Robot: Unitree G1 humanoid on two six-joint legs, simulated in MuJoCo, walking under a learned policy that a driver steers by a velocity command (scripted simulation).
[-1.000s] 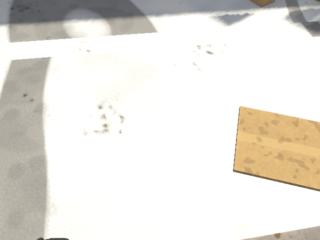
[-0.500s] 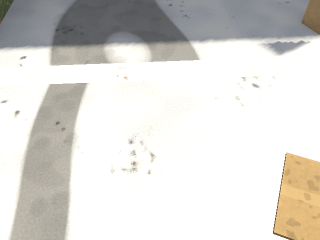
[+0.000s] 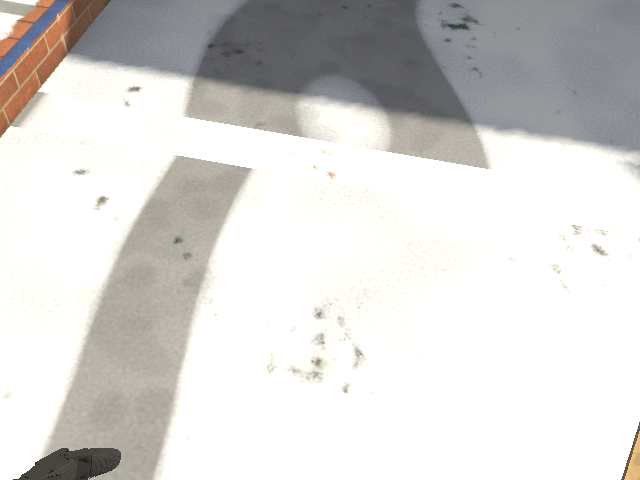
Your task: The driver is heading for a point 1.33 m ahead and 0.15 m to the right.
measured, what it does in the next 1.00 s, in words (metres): goes down: right foot 0.15 m lower, then left foot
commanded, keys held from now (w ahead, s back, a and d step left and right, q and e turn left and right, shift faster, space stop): w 1.00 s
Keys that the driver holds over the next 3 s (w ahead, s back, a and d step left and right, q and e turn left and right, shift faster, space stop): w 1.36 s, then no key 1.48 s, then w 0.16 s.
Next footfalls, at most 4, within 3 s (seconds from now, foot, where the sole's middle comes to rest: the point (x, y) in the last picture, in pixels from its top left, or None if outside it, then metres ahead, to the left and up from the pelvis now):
0.30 right None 0.30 -0.19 -0.93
0.78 left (293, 448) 0.62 0.00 -0.93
1.30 right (381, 348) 0.88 -0.24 -0.93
1.74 left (296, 302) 1.03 -0.01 -0.93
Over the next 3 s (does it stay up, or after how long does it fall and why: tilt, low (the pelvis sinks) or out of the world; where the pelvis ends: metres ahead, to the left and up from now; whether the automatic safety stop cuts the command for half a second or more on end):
stays up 0.93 -0.12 -0.16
